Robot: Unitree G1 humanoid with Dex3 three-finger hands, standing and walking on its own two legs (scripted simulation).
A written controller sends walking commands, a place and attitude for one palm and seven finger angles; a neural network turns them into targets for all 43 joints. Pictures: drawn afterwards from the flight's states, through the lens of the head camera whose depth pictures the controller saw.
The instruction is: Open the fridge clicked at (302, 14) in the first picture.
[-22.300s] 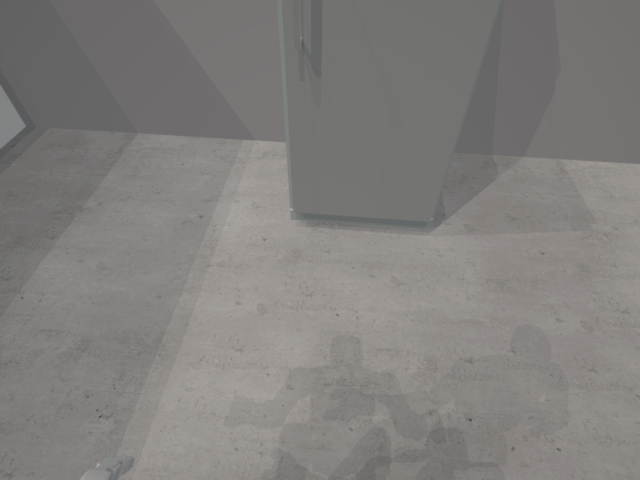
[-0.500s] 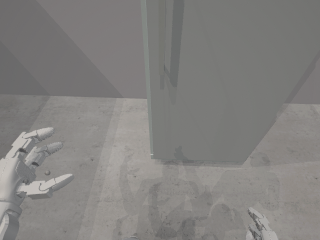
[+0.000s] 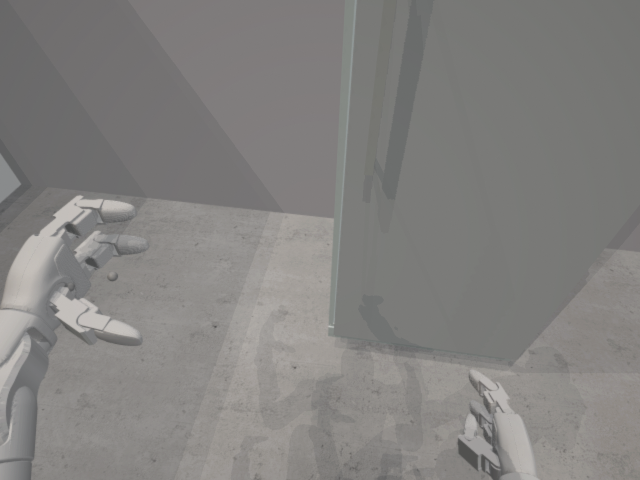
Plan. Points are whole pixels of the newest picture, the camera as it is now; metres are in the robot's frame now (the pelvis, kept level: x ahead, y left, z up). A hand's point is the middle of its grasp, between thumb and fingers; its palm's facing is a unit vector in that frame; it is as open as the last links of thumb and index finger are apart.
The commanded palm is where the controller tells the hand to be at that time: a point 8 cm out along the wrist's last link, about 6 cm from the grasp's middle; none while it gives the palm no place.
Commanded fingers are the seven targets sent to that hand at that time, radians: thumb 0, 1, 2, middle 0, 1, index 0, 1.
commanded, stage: raise the hand to about handle height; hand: left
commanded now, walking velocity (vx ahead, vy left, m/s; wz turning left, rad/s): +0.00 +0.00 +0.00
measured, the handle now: (382, 58) +0.67 +0.00 +0.24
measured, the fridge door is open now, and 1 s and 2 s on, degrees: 0 0 0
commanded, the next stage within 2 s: move the hooked fingers beside the handle in 0.70 s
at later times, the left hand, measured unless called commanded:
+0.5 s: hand (128, 241) +0.28 +0.24 +0.20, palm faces +0.05 -1.00 -0.07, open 14.0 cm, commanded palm +0.24 +0.29 +0.21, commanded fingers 0.00 -0.50 0.30 -0.30 -1.20 -0.30 -1.20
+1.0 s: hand (158, 221) +0.31 +0.22 +0.19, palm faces +0.04 -1.00 -0.05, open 14.0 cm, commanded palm +0.29 +0.26 +0.21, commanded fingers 0.00 -0.50 0.30 -0.30 -1.20 -0.30 -1.20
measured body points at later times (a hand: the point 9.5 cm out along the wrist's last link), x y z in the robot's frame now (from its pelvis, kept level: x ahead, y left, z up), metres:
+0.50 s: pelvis +0.00 -0.02 +0.01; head -0.03 -0.04 +0.45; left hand +0.27 +0.29 +0.20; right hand +0.19 -0.26 -0.06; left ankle +0.05 +0.11 -0.73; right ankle -0.02 -0.12 -0.73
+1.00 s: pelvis +0.00 -0.02 +0.00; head -0.02 -0.04 +0.45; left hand +0.30 +0.28 +0.20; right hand +0.19 -0.25 -0.07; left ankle +0.05 +0.11 -0.73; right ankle -0.02 -0.12 -0.73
